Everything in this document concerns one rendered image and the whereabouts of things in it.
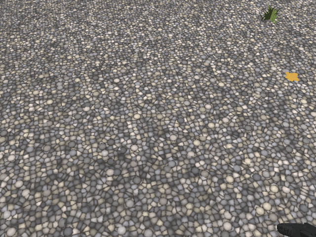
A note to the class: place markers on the right robot hand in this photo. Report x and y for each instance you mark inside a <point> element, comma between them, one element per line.
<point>296,229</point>

